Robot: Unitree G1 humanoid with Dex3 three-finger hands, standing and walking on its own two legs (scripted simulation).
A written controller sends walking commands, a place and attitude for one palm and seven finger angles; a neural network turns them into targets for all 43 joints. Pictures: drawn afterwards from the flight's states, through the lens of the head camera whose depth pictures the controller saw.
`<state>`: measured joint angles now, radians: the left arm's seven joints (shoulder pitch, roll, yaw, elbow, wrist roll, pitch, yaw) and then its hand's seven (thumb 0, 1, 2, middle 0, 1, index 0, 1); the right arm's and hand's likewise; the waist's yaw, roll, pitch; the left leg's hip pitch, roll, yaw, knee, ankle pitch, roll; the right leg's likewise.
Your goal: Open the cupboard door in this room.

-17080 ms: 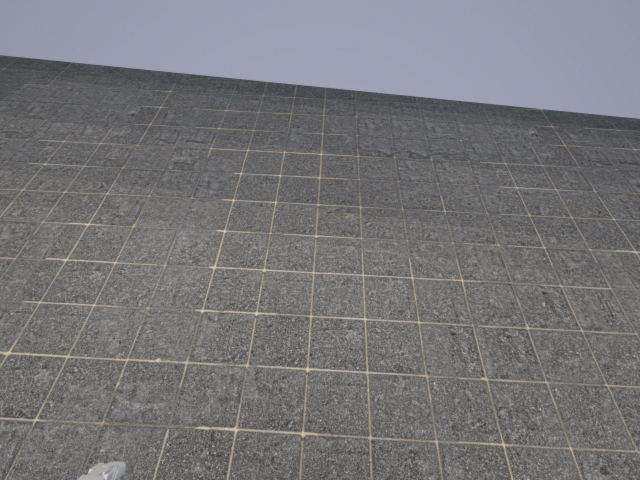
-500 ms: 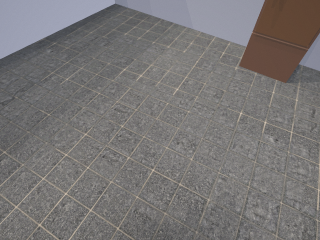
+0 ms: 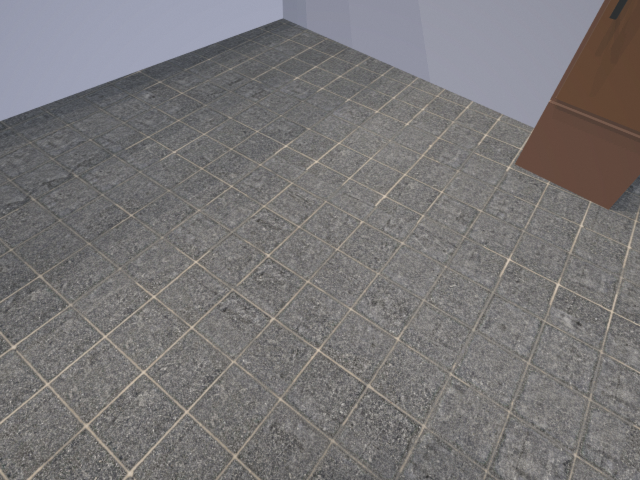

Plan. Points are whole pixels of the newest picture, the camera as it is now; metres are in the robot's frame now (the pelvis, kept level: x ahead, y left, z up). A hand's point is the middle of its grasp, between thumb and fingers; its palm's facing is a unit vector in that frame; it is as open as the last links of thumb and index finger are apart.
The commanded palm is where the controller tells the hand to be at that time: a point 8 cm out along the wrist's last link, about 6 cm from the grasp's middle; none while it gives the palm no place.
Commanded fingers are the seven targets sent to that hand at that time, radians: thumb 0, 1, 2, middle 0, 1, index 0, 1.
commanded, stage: stand and wait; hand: left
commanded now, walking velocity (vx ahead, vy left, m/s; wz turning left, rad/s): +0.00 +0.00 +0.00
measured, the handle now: out of the picture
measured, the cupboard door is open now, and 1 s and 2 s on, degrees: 0 0 0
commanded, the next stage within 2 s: turn or walk to find it in 0.04 s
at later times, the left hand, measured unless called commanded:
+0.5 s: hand out of the picture -0.01 +0.21 -0.17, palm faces +0.01 -0.98 -0.20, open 7.4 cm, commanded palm none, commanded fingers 0.00 0.90 0.90 -0.20 -0.30 -0.20 -0.30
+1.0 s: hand out of the picture +0.00 +0.16 -0.16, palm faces -0.16 -0.96 -0.23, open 7.4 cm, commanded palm none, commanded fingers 0.00 0.90 0.90 -0.20 -0.30 -0.20 -0.30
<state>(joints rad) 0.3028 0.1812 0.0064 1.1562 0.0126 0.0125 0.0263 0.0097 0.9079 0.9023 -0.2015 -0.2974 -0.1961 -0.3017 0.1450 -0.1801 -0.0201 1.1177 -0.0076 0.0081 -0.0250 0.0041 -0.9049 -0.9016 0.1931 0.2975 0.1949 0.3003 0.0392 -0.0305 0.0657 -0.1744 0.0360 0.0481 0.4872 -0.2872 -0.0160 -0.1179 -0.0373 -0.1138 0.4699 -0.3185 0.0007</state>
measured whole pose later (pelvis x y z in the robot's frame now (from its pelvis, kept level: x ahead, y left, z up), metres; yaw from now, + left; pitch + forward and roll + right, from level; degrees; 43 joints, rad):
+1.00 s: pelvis -0.06 -0.02 +0.00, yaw -14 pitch +0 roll +2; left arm 0.27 0.15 0.05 1.01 0.02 0.01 0.00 0.01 0.90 0.90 -0.20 -0.30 -0.20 -0.30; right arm 0.13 -0.24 -0.07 1.00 -0.03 0.05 -0.01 0.01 -0.90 -0.90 0.19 0.30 0.20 0.30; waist 0.02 0.02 0.07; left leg -0.47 0.07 0.02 1.08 -0.35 -0.06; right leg -0.25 0.02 -0.02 0.47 -0.22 -0.06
